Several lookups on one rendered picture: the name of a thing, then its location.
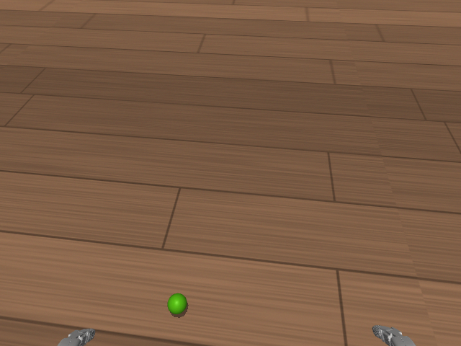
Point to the left robot hand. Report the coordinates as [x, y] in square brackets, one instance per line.
[78, 338]

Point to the right robot hand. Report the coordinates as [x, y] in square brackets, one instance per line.
[392, 336]

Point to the ball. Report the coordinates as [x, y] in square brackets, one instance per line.
[177, 303]

